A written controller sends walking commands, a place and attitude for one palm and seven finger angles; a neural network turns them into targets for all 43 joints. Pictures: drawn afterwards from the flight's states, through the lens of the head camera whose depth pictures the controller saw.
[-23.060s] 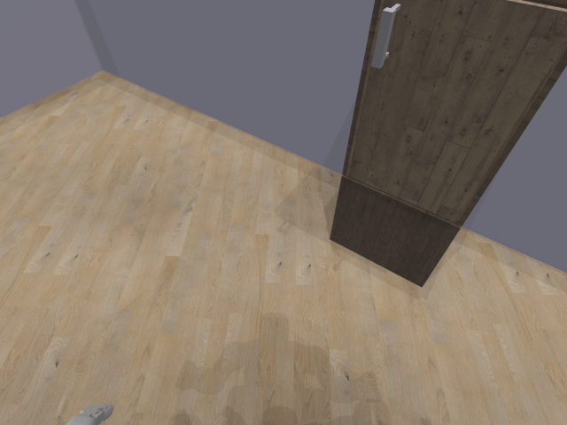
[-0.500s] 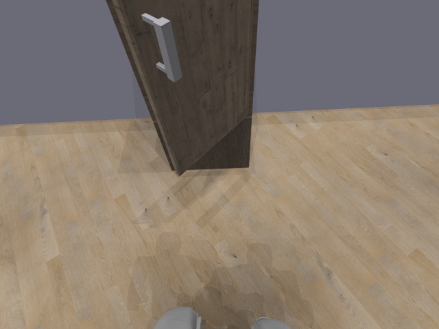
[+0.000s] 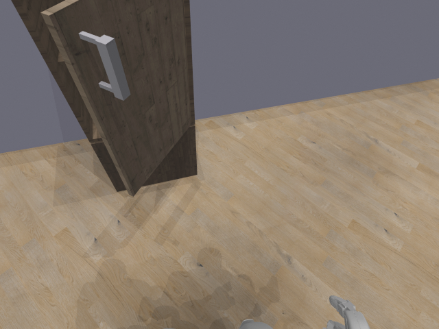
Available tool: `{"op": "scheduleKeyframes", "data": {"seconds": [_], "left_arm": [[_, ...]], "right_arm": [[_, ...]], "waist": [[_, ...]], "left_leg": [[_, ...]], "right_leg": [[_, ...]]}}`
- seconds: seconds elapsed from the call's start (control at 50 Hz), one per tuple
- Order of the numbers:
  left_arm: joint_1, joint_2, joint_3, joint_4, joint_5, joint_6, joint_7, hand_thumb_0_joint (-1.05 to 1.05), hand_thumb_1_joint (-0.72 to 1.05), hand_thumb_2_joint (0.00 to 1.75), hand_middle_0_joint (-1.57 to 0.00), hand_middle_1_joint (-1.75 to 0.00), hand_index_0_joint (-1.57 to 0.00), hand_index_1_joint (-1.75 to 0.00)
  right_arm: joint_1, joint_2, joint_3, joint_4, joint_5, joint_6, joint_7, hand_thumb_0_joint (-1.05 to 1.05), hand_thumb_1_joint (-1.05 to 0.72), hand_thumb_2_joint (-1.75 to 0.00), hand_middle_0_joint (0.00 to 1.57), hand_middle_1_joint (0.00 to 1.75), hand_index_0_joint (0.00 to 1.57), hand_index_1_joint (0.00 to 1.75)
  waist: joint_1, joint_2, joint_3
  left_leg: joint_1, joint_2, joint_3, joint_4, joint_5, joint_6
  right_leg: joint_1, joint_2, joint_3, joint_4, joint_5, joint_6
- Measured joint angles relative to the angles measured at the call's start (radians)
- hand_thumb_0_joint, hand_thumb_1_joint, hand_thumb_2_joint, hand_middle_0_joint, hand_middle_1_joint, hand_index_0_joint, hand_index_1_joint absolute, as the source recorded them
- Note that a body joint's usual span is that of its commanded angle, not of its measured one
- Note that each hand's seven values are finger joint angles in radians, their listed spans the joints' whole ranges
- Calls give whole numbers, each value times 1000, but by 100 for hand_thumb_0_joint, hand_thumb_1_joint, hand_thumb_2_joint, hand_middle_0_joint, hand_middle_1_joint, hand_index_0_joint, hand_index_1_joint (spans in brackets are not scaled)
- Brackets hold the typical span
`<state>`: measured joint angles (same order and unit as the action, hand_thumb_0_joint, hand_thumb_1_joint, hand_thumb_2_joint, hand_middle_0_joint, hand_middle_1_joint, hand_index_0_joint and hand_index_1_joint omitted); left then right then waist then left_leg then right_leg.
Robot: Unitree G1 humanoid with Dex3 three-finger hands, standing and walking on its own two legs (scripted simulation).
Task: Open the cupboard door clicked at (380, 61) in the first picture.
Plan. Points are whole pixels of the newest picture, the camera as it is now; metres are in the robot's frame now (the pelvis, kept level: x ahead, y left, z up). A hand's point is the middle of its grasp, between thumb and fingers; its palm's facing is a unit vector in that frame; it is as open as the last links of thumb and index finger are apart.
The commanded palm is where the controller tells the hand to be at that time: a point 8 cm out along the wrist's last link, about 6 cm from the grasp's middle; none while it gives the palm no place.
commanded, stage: walk to a spot facing it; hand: left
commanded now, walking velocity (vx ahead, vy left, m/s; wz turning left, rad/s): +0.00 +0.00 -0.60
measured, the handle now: (105, 66) +0.53 +0.29 +0.15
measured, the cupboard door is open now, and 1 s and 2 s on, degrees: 47 47 47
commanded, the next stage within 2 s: none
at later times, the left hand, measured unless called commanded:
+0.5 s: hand (158, 302) +0.18 +0.14 -0.17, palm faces -0.36 -0.90 -0.24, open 7.3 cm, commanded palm none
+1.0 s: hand (195, 289) +0.21 +0.07 -0.15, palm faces -0.57 -0.79 -0.23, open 7.3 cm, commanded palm none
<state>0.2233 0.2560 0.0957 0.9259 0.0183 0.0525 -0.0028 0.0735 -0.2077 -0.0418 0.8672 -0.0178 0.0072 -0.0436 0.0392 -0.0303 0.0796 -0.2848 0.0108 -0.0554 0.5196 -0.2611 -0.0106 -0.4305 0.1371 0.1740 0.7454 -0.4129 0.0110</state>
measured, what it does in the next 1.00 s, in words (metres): steps on the spot, turning right: right foot, then left foot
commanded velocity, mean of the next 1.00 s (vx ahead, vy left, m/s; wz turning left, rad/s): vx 0.13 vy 0.00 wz -0.59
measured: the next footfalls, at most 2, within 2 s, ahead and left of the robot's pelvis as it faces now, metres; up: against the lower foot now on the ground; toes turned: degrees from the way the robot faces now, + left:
right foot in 0.28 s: +0.03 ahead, -0.15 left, +0.00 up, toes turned -16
left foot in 0.54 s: +0.12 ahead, +0.10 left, +0.00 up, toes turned -18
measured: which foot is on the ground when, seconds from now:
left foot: down 0.00-0.26, up 0.28-0.52, down 0.54-0.80, up 0.82-1.00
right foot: up 0.00-0.26, down 0.28-0.54, up 0.56-0.80, down 0.82-1.00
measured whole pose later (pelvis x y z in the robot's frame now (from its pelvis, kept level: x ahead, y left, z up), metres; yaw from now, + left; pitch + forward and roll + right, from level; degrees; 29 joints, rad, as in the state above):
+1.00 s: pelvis +0.05 -0.06 +0.01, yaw -38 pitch +1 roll +1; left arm 0.26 0.20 0.07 0.96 0.02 -0.02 -0.02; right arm 0.20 -0.24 -0.07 0.94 -0.03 0.02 0.01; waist 0.00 0.01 0.08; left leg -0.51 0.10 0.06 0.94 -0.36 -0.07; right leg -0.20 0.01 -0.01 0.46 -0.28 -0.03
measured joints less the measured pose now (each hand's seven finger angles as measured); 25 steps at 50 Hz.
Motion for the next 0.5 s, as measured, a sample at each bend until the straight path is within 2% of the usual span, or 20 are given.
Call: {"op": "scheduleKeyframes", "data": {"seconds": [0.06, 0.1, 0.16, 0.22, 0.26, 0.28, 0.32, 0.36, 0.38, 0.42, 0.5], "left_arm": [[-29, 27, 13, -11, 6, 4, -15, 1, 91, 90, -20, -29, -20, -30], [-42, 32, 13, -23, 4, 7, -24, 1, 91, 90, -20, -29, -20, -30], [-53, 31, 4, -34, 3, 7, -34, 1, 91, 90, -20, -29, -20, -30], [-67, 29, -5, -35, 1, 5, -40, 1, 91, 90, -20, -29, -20, -30], [-72, 29, -12, -41, 0, -4, -43, 1, 91, 90, -20, -29, -20, -30], [-71, 36, -15, -47, 2, -16, -40, 1, 91, 90, -20, -29, -20, -30], [-91, 19, -22, -43, 1, -30, -23, 1, 91, 90, -20, -29, -20, -30], [-98, 4, -27, -45, 4, -25, -8, 0, 91, 90, -20, -29, -20, -30], [-99, -1, -28, -44, 5, -20, -2, 0, 91, 90, -20, -29, -20, -30], [-98, -7, -30, -40, 8, -13, 3, 0, 91, 90, -20, -29, -20, -30], [-94, -14, -34, -29, 7, -2, -2, 0, 91, 90, -21, -30, -20, -30]], "right_arm": [[43, 12, 15, 0, -16, 3, 2, 0, -90, -89, 20, 30, 20, 30], [69, 12, 17, 3, -21, 5, 2, 0, -90, -89, 20, 30, 20, 30], [100, 4, 16, 13, -23, 4, 6, 0, -90, -89, 20, 30, 20, 30], [130, -10, 10, 21, -21, 7, 12, 0, -90, -89, 20, 30, 20, 30], [158, -24, 5, 23, -16, 12, 17, 0, -90, -89, 20, 30, 20, 30], [171, -29, 1, 25, -10, 17, 20, 0, -90, -89, 20, 30, 20, 30], [157, -54, -7, 44, 0, 38, 17, 1, -90, -89, 20, 30, 20, 30], [142, -66, -14, 59, 5, 51, 13, 1, -90, -90, 20, 30, 20, 30], [137, -66, -16, 62, 6, 53, 14, 1, -91, -90, 20, 30, 20, 30], [132, -61, -17, 59, 7, 50, 16, 1, -91, -90, 20, 30, 20, 30], [130, -41, -11, 39, 9, 29, 18, 1, -91, -90, 20, 30, 20, 30]], "waist": [[6, -14, 15], [6, -1, 23], [-5, 25, 32], [-26, 43, 38], [-40, 50, 33], [-44, 35, 24], [-52, 57, 47], [-56, 56, 60], [-58, 47, 62], [-61, 26, 59], [-67, -4, 44]], "left_leg": [[29, 21, 37, -10, -19, -8], [46, 45, 59, -22, -21, -11], [64, 85, 100, -16, -34, -18], [69, 118, 147, 22, -68, -34], [52, 134, 170, 84, -107, -48], [19, 129, 185, 155, -132, -53], [-61, 117, 131, 353, -253, -53], [-125, 91, 101, 489, -279, -52], [-144, 82, 99, 512, -271, -53], [-155, 67, 106, 477, -246, -56], [-104, 40, 117, 246, -148, -54]], "right_leg": [[-88, -58, -98, 267, -45, 34], [-100, -96, -144, 300, -47, 45], [-55, -135, -195, 179, -37, 42], [16, -147, -225, 37, -4, 25], [90, -150, -238, -102, 109, 2], [108, -160, -218, -150, 156, -17], [86, -142, -201, -105, 121, -26], [87, -134, -177, -107, 110, -25], [91, -133, -163, -119, 116, -23], [99, -132, -133, -145, 136, -19], [95, -123, -79, -158, 151, -5]]}}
